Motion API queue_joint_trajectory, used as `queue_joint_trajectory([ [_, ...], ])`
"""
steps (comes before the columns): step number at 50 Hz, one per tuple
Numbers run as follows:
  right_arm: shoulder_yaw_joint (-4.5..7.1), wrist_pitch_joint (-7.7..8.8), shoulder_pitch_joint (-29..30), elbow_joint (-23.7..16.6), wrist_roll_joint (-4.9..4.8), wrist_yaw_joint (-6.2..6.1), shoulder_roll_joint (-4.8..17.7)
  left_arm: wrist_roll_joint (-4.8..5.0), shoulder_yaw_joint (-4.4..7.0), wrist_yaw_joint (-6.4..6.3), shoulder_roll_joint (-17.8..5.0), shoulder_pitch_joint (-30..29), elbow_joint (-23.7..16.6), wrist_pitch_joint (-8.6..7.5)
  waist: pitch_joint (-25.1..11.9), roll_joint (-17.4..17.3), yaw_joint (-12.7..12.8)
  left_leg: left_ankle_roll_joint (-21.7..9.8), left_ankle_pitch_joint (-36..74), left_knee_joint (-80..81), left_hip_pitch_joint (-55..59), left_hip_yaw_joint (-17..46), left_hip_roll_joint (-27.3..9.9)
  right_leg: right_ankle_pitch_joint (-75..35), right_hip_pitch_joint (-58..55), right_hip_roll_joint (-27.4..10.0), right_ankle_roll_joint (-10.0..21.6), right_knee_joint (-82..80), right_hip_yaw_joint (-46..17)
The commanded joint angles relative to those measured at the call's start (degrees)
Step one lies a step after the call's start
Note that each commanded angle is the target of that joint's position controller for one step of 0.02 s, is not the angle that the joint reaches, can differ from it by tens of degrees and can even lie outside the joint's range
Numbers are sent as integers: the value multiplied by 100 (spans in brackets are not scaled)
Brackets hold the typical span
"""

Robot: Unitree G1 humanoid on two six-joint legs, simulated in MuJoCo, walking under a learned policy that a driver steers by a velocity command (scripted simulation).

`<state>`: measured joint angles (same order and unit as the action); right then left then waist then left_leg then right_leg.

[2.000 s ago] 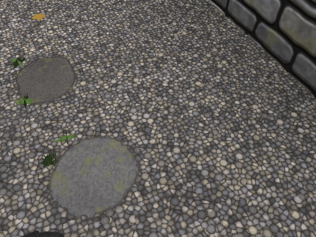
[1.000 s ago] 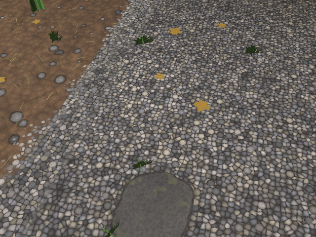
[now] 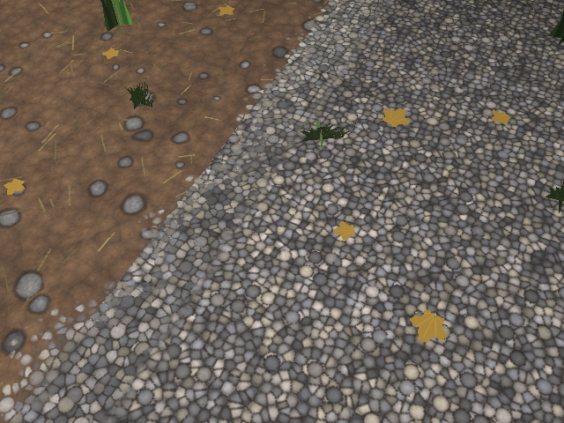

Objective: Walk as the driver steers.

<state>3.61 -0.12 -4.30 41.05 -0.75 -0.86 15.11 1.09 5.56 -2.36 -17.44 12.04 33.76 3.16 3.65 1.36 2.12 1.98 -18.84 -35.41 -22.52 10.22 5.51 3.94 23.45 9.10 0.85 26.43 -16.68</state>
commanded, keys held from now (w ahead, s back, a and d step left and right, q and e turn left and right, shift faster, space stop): e+shift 0.20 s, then w+e+shift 0.58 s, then w+shift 0.02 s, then w+q+shift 0.20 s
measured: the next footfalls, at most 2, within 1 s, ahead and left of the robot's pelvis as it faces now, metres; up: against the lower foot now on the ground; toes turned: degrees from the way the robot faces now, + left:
left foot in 0.04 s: +0.09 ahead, +0.13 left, +0.00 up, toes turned -13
right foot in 0.60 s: +0.12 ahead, -0.23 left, +0.00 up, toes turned -40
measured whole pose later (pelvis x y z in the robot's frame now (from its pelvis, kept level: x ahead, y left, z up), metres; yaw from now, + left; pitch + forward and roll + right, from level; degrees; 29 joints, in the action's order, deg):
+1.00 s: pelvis +0.31 -0.33 -0.02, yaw -48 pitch +3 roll +0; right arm -0.1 2.3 -2.0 37.0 1.4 3.3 15.7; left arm -0.7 2.0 0.5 -18.3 28.5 48.0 -4.7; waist 2.0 0.3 4.2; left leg -4.2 1.2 -33.4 -40.4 -6.1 -1.5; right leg 22.2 -16.7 5.7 7.1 4.2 -7.2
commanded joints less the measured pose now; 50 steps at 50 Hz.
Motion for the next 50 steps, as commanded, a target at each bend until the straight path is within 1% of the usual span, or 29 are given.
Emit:
queue_joint_trajectory([
  [1,242,176,-451,-165,-30,21,645,70,309,-32,-940,-272,-501,-15,-1085,955,-292,-153,627,1172,960,-206,-31,1690,-702,-1063,572,-805,-1763],
  [2,310,173,-616,-107,-1,0,826,89,264,-21,-800,-197,-503,-7,-1168,691,-317,-347,830,1580,1649,26,-538,2334,-240,-800,366,-435,-1551],
  [3,388,131,-666,-108,177,-19,1249,104,203,0,-596,-248,-639,-11,-1134,-652,-226,-1036,494,1867,2124,1287,-1684,3090,842,-224,106,699,-587],
  [4,375,129,-272,-252,384,-27,1235,97,241,63,-721,57,-618,-92,-1011,-1644,-8,-1567,1030,2106,1752,2151,-2560,3033,1249,45,-148,2392,297],
  [5,285,150,111,-443,386,-85,867,43,351,115,-1113,124,-465,-131,-822,-1302,60,-1602,1312,2060,1468,1778,-2585,2622,1359,-365,-333,3271,496],
  [6,220,132,391,-536,281,-155,629,36,378,124,-1169,253,-301,-97,-696,-920,127,-1352,1246,1929,1287,1087,-2205,2234,1270,-473,-397,3628,633],
  [8,158,78,439,-569,139,-248,560,-4,282,115,-868,426,-175,-9,-518,-692,55,-1207,1574,1800,1300,409,-1884,1787,1523,-601,-533,4544,883],
  [10,145,24,206,-539,181,-294,625,62,178,156,-707,151,-340,1,-371,-720,-107,-1294,2038,1837,1416,-117,-1782,1545,1786,-872,-656,4576,1283],
  [12,227,35,-506,-429,159,-282,892,101,109,193,-690,-300,-572,-42,-599,-951,-550,-1316,470,2192,2204,56,-2007,1271,2305,-1194,-719,4168,1508],
  [14,292,114,-860,-373,100,-235,1089,93,85,256,-724,-533,-711,-106,-602,-1038,-746,-1285,-775,2463,2609,280,-2257,1361,2614,-1394,-688,3941,1532],
  [17,359,256,-983,-344,84,-166,1243,75,48,322,-654,-684,-791,-207,-405,-939,-775,-1186,-1310,2716,2715,104,-2460,1313,2731,-1576,-559,3569,1558],
  [21,412,385,-1051,-241,80,-78,1299,93,-33,394,-468,-811,-822,-272,-123,-868,-718,-1080,-1113,2883,2566,-546,-2586,1144,2512,-1750,-378,3104,1634],
  [22,323,416,-1378,-133,398,71,1163,-501,-47,684,-505,-1068,-840,-44,-154,-704,-757,-891,-1302,2916,2318,-1058,-2556,1182,2031,-1551,-242,2721,1903],
  [23,344,438,-1329,-114,399,124,1190,-445,-43,823,-477,-1192,-865,20,-53,-1006,-769,-748,-1312,2909,2092,-1349,-2466,1183,1731,-1526,-144,2467,2045],
  [25,354,416,-1339,-87,360,119,1278,-326,-65,947,-495,-1348,-871,19,90,-1146,-740,-613,-1367,2868,1890,-1674,-2485,1364,1324,-1479,60,2102,2230],
  [27,362,336,-1391,-40,339,122,1367,-343,-94,938,-527,-1374,-828,-14,159,-1067,-657,-576,-1123,2677,1891,-1939,-2588,1723,897,-1339,303,1695,2465],
  [28,367,293,-1377,-21,326,135,1420,-360,-95,887,-561,-1152,-728,-34,113,-1021,-505,-566,-395,2323,1810,-2125,-2603,1893,425,-1133,434,1519,2679],
  [29,376,260,-1293,-8,267,146,1499,-347,-52,791,-616,-467,-474,-74,-137,-855,-78,-544,1227,1312,1534,-2445,-2511,1931,-541,-756,569,1299,2895],
  [30,335,243,-1291,-5,227,172,1441,-331,88,639,-811,894,61,-131,-870,-180,621,-465,2985,-809,943,-2897,-2155,1929,-2244,-323,765,1106,2793],
  [31,157,259,-1051,-233,361,222,902,-269,226,494,-1359,1983,377,-167,-1092,1157,1042,-265,620,-3112,-846,-2787,-1684,3178,-3463,-1241,926,334,1133],
  [32,44,378,-357,-993,414,289,509,-119,294,408,-2077,1664,55,-179,-1206,2311,850,43,-1567,-4450,-3142,-1613,-658,4808,-3930,-2286,1551,-1280,-2471],
  [33,97,438,327,-1154,533,289,945,-147,253,386,-1847,1478,29,-200,-753,1081,978,-5,-957,-4798,-3824,-828,-900,4002,-3804,-2512,1591,-1635,-2642],
  [35,45,537,-463,-780,491,278,993,-254,136,293,-1453,1261,167,-282,-332,340,284,-73,-16,-4066,-3169,-816,-1326,2538,-2873,-2244,1490,-1225,-1466],
  [37,16,406,-892,-561,546,297,1012,-210,7,272,-1168,650,88,-400,-188,324,-191,46,289,-3502,-2234,-829,-1448,2101,-1813,-1655,1408,-1423,-724],
  [39,-6,235,-689,-603,519,308,967,-160,-48,303,-1019,763,221,-541,-8,256,-257,168,388,-3142,-2085,-957,-1355,1518,-1409,-1451,1551,-1616,-543],
  [43,-199,272,235,-799,363,407,562,-143,-114,317,-803,1143,615,-760,292,97,-59,76,1637,-1266,-1947,-1367,-1120,-366,-1530,-1201,1376,-1950,268],
  [46,-279,312,785,-889,238,460,430,-57,-137,297,-872,1413,931,-897,294,143,153,-390,2529,-76,-1257,-1635,-949,-1606,-1999,-1486,1119,-2437,647],
  [48,-238,316,620,-794,190,423,540,-115,-138,275,-1001,1344,1093,-941,119,194,-20,-711,2499,265,-714,-1733,-680,-3169,-2564,-1653,918,-2309,1025],
  [50,-124,282,-220,-520,135,342,819,-308,-70,199,-1250,1305,1190,-877,-551,487,-483,-922,1643,38,110,-1865,-146,-5845,-3219,-1838,701,-1168,1362],
])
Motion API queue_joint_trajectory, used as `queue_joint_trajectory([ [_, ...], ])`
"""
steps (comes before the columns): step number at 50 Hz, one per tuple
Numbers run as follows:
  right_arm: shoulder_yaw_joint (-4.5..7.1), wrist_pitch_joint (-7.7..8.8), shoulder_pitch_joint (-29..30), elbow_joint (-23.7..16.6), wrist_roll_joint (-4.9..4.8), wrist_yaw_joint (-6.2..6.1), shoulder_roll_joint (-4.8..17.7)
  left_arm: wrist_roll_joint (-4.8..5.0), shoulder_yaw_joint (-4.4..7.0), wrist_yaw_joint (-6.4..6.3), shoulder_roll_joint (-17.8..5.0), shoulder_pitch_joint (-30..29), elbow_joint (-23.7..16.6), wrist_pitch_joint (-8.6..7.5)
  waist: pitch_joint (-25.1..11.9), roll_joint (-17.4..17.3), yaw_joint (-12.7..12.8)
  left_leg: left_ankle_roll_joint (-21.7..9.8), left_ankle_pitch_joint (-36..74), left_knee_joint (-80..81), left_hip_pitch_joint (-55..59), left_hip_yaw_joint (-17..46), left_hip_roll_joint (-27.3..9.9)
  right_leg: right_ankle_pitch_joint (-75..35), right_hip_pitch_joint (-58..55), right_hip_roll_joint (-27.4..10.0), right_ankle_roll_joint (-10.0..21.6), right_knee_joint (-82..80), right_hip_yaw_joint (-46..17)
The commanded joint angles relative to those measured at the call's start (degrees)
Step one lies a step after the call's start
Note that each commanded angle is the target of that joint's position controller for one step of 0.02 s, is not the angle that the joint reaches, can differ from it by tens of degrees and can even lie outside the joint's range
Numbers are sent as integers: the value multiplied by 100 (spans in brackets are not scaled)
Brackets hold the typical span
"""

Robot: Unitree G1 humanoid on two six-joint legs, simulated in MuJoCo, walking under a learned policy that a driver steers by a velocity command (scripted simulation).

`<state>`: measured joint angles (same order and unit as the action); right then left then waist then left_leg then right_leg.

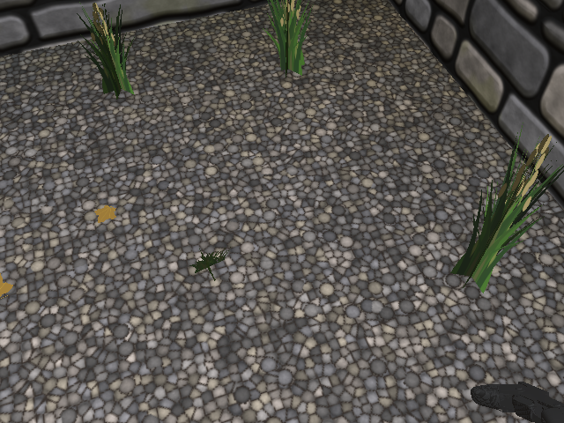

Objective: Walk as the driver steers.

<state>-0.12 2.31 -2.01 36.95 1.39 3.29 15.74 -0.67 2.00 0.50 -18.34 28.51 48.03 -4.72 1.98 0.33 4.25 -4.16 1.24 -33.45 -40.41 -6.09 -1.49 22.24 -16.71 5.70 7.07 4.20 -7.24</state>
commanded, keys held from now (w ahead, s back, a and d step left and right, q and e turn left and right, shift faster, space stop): w+q+shift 0.84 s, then shift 0.16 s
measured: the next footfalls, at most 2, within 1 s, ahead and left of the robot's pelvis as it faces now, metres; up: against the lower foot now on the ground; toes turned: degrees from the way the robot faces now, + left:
left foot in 0.04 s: +0.27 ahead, +0.07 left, +0.00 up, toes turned +3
right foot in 0.48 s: +0.71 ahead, -0.05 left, +0.00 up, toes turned +25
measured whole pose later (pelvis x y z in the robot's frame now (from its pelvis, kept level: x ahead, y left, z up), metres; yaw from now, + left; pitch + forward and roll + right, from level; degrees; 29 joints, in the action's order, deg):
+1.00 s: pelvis +0.88 +0.25 -0.01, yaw +49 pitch +0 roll +0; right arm 1.5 1.3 -4.5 39.4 0.9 2.3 17.3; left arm 0.7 0.5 -1.2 -13.8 21.4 46.6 -4.8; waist 5.3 -1.3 3.5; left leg -10.3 -13.0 -41.6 -29.3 -5.9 7.7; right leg 26.8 11.7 -2.8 -2.7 80.5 1.3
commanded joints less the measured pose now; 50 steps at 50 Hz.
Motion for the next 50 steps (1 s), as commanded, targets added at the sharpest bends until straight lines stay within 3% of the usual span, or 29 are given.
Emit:
queue_joint_trajectory([
  [1,345,10,-1483,198,-117,-140,942,-267,322,-142,-1210,-498,-235,-6,-854,673,-1189,-400,-826,-357,2732,-236,785,-8506,777,-1575,29,2218,555],
  [2,445,-20,-2803,619,-112,-219,1083,-326,335,-182,-1228,-825,-273,88,-1281,466,-1875,-497,-1022,-132,3952,-238,797,-8390,1281,-1446,-61,3994,873],
  [3,603,-64,-3726,808,-75,-324,1494,-337,232,-181,-899,-981,-371,67,-1596,-206,-2168,-767,-2563,-248,5132,944,77,-6257,2558,-955,-136,6561,992],
  [4,708,-105,-3252,863,-39,-306,1821,-115,79,12,-162,-414,-590,-82,-1713,-2490,-1107,-1704,-3820,1170,6179,4878,-1188,-280,5206,426,-569,8559,650],
  [5,669,-93,-2341,607,-64,-208,1447,-198,0,4,-474,-594,-681,-192,-1407,-1444,-965,-1951,-4114,2006,5890,6096,-1365,-298,5994,124,-405,8740,27],
  [7,573,-18,-2177,719,-84,-197,900,-250,-58,24,-627,-1437,-832,-283,-477,218,-787,-1663,-3336,2096,4318,4808,-1132,-778,5715,-537,-346,7804,-79],
  [8,509,30,-2183,855,-68,-227,748,-328,-88,20,-537,-1780,-992,-224,-139,409,-615,-1440,-2838,2151,3576,4179,-793,-697,5446,-724,-418,7282,-49],
  [11,477,187,-2185,976,-93,-252,837,-450,-235,40,-302,-1826,-1154,70,295,-7,-229,-1491,-2152,2335,2476,3369,-315,-343,5269,-960,-723,6346,159],
  [15,579,262,-2203,878,-147,-240,988,-254,-400,159,-114,-3255,-1731,54,706,-49,-588,-1212,-1360,2887,1521,2822,78,-2009,4684,-979,-1037,4016,652],
  [20,693,255,-2630,1013,-221,-240,1176,-140,-344,106,-184,-3629,-1903,16,183,-235,-979,-753,1041,2211,2849,2827,-51,-2896,3946,-627,-894,2701,723],
  [22,731,230,-2609,1027,-178,-307,1342,-149,-198,7,-479,-3043,-1742,-24,-360,-271,-700,-511,2587,1122,3370,2810,-56,-2094,3076,-356,-783,2417,712],
  [23,769,235,-2450,1005,-145,-293,1540,-121,-79,-69,-697,-2186,-1528,-58,-912,-277,-217,-393,2911,28,3307,2711,53,-1666,2089,-347,-708,2403,698],
  [24,759,294,-2164,924,-127,-270,1473,-162,77,-181,-993,-1020,-1280,-97,-1470,-258,410,-311,2184,-1377,2503,2609,281,-1083,658,-856,-576,2630,299],
  [25,541,366,-2036,728,-76,-302,612,-320,247,-306,-1403,307,-1078,-103,-2321,707,730,-392,-1321,-3326,1550,2087,566,912,-684,-2430,-437,2653,-1194],
  [26,362,319,-2740,324,-395,-294,227,-377,356,-246,-1837,-269,-1090,-36,-3041,2606,-19,-227,-3065,-4761,48,1435,867,2201,-1262,-3681,247,1288,-4590],
  [27,408,180,-2126,554,-209,-358,758,-320,304,-211,-1094,-895,-1228,19,-1983,1226,78,-285,-2305,-4915,-542,1278,277,2786,-406,-3176,215,1082,-4014],
  [28,455,126,-1585,513,-99,-294,871,-277,180,-188,-604,-1177,-1199,19,-1194,588,115,-248,-1839,-4585,-558,1141,84,1666,341,-2848,87,1195,-2739],
  [29,456,79,-1347,492,-62,-218,800,-323,138,-160,-414,-1173,-1048,13,-755,130,41,-191,-1704,-4394,-411,1101,-80,376,947,-2624,22,1149,-1905],
  [33,304,-211,-707,22,44,22,252,-100,46,-66,-38,-669,-386,-162,-131,504,-298,-152,-1704,-4152,-645,981,-469,-1836,1658,-2265,-270,912,-86],
  [37,168,-245,24,-513,33,180,301,-93,80,-47,-231,-1082,-300,-288,296,447,-622,-157,-590,-3036,-440,612,-451,-2926,2308,-1947,-436,363,1353],
  [40,90,-235,589,-646,37,286,334,-103,128,-73,-510,-835,-137,-304,646,132,-550,-391,-91,-1532,461,-202,-104,-4415,2395,-1690,-590,178,2181],
  [42,127,-209,419,-514,31,264,479,-102,195,-136,-830,-461,-100,-241,314,297,-655,-572,-277,-1224,1145,-633,408,-7190,1794,-1730,-701,954,2329],
  [44,224,-120,-924,-62,153,173,703,-73,260,-237,-1149,-555,-160,-87,-366,431,-1375,-733,-543,-811,2847,-390,824,-8311,1981,-1931,-659,2939,2153],
  [45,354,-65,-2181,389,184,66,904,-58,241,-236,-1132,-751,-245,-42,-890,405,-1855,-941,-73,-304,4318,87,796,-7629,2533,-1950,-625,4506,2038],
  [46,481,-64,-2341,639,162,-120,1140,-82,208,-135,-842,-633,-222,-25,-892,-272,-1609,-1031,303,107,5307,762,325,-2496,3686,-1152,-731,6501,2060],
  [47,624,-119,-1982,399,226,-206,1865,-72,74,-157,-268,175,-534,-15,-1623,-1309,-780,-1618,5101,-876,6690,2815,-1467,1462,5202,-660,-928,8999,1607],
  [48,713,-172,-2235,139,33,-263,1808,76,82,-209,-661,-184,-815,-2,-3021,-600,-1216,-2306,4568,-90,7211,3900,-1950,843,5799,-625,-925,9489,557],
  [49,639,-36,-1629,-120,-212,-194,1581,312,136,-215,-973,-712,-1018,-277,-2655,-143,-1135,-2281,2482,885,6462,4238,-1702,768,5800,-657,-950,8972,-7],
  [50,600,76,-1020,-73,-307,-169,1350,373,162,-272,-863,-931,-1037,-315,-1510,423,-712,-1992,1551,1282,5242,3821,-1520,394,5970,-918,-995,8318,130],
])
